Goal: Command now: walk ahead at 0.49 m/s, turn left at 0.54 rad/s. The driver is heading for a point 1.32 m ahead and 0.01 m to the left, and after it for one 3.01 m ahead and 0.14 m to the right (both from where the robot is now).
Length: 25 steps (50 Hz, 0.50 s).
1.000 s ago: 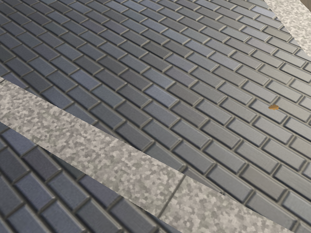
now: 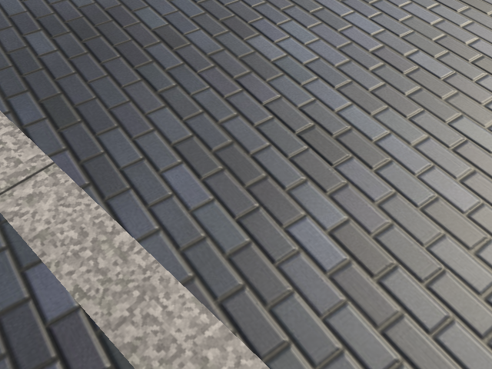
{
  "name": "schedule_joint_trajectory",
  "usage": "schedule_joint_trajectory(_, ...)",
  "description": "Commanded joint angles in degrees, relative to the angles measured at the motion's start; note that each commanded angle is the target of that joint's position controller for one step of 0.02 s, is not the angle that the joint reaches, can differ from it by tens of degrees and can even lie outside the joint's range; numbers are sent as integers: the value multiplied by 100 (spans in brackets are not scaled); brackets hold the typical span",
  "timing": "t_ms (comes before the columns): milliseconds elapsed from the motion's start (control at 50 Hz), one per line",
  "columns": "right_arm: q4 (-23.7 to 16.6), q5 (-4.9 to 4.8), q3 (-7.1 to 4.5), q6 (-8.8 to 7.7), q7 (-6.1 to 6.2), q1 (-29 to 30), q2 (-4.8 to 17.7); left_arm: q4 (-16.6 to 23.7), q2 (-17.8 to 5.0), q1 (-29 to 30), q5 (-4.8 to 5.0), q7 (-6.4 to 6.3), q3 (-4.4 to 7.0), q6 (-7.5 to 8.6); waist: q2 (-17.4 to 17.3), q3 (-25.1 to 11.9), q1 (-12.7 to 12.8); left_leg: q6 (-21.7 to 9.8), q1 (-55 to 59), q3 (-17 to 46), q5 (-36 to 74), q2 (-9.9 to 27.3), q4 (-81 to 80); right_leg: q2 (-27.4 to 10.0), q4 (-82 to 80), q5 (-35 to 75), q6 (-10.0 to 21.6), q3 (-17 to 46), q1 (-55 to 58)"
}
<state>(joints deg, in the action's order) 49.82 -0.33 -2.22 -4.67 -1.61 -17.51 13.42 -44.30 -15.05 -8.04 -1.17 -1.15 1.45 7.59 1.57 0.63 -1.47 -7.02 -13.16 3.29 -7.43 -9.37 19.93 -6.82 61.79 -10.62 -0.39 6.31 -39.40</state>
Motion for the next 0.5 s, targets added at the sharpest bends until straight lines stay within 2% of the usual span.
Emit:
schedule_joint_trajectory(20, -529, -54, -217, -108, 139, 252, 915, 385, -279, -15, -66, -98, 79, -60, -341, 63, 157, -849, -1204, 1055, 692, 1165, -885, 245, -1367, 1105, -195, -391, 868)
schedule_joint_trajectory(60, -494, -121, -244, -59, 174, -51, 959, 548, -189, 467, 21, -88, 36, -54, -501, -22, -93, -693, -884, 1162, 360, 1136, -712, 465, -2341, 1504, -226, -378, 1006)
schedule_joint_trajectory(100, -480, -143, -258, -16, 184, -236, 976, 683, -297, 779, 116, -49, 58, -39, -605, -114, -244, -646, -446, 1497, 40, 1290, -542, 581, -2812, 1497, -273, -304, 1041)
schedule_joint_trajectory(140, -482, -162, -251, 34, 211, -352, 920, 802, -468, 951, 153, 24, 107, 22, -613, -150, -282, -621, 64, 1925, -249, 1461, -208, 622, -3219, 1257, -222, -134, 1036)
schedule_joint_trajectory(180, -539, -119, -262, 82, 244, -315, 951, 849, -629, 895, 172, 93, 176, 108, -739, -183, -161, -564, 384, 2296, -181, 1594, 162, 686, -3493, 739, -81, -96, 1309)
schedule_joint_trajectory(200, -586, -103, -256, 110, 254, -223, 926, 791, -686, 621, 174, 103, 217, 147, -837, -248, 13, -495, 409, 2375, -41, 1545, 400, 705, -3690, 595, 38, -155, 1706)
schedule_joint_trajectory(220, -649, -80, -205, 118, 249, -145, 780, 664, -813, 85, 143, 80, 294, 178, -840, -509, 281, -341, 259, 2255, 167, 1319, 898, 606, -3885, 550, 230, -173, 2530)
schedule_joint_trajectory(240, -749, -13, -75, 79, 217, -55, 436, 547, -1097, -815, 52, 41, 377, 196, -449, -1210, 681, -120, -306, 1729, -3, 1023, 2289, -229, -3766, 441, 640, 492, 3913)
schedule_joint_trajectory(260, -865, -144, 16, -9, 195, -729, 165, 364, -1550, -1573, -43, 27, 516, 107, 1209, -1931, 537, 296, -2250, 759, -1472, 208, 3997, -1410, -4036, -587, 1599, 2770, 5885)
schedule_joint_trajectory(280, -809, -219, -25, -49, 192, -905, 566, 306, -1189, -1664, 66, 68, 475, 66, 1560, -1797, 547, 372, -3215, 767, -2485, 537, 5045, -1833, -4412, -1656, 1784, 4064, 5971)
schedule_joint_trajectory(300, -770, -231, -114, -29, 184, -504, 938, 363, -722, -1445, 114, 73, 360, 49, 803, -1015, 638, 391, -3496, 888, -2000, 767, 5457, -1594, -4495, -1791, 1556, 3382, 5340)
schedule_joint_trajectory(320, -832, -152, -113, -6, 190, -120, 908, 400, -615, -1174, 113, 91, 311, 11, 240, -542, 576, 422, -3386, 694, -1555, 941, 5472, -1306, -4557, -1161, 1368, 2556, 4656)
schedule_joint_trajectory(340, -916, -63, -112, -18, 183, 138, 804, 376, -566, -959, 107, 122, 285, -12, 43, -189, 464, 432, -3295, 627, -1247, 1065, 5163, -1036, -4720, -525, 1308, 2041, 4075)
schedule_joint_trajectory(360, -954, -31, -126, -8, 165, 215, 726, 354, -475, -833, 80, 151, 242, -12, 96, -46, 314, 426, -3075, 550, -1076, 1229, 4886, -822, -4870, -55, 1228, 1609, 3681)
schedule_joint_trajectory(380, -957, -42, -111, 12, 146, 161, 620, 317, -441, -778, 75, 184, 229, -9, 225, -15, 216, 442, -2836, 404, -994, 1298, 4666, -652, -5009, 259, 1203, 1290, 3403)
schedule_joint_trajectory(400, -943, -40, -87, 31, 130, 101, 514, 265, -447, -801, 102, 212, 233, 1, 313, -60, 166, 476, -2703, 240, -918, 1327, 4484, -556, -5092, 610, 1245, 1035, 3278)
schedule_joint_trajectory(460, -1118, 21, -19, 23, 122, 492, 377, 114, -699, -981, 153, 215, 304, 4, 283, -35, 217, 591, -2742, 27, -422, 1459, 3582, -542, -5284, 1391, 1365, 576, 3221)
schedule_joint_trajectory(500, -1227, 20, 29, -15, 100, 874, 296, 33, -790, -1100, 176, 190, 324, -42, 251, -33, 333, 596, -2603, -65, 147, 1472, 2795, -477, -5319, 1537, 1291, 288, 3236)
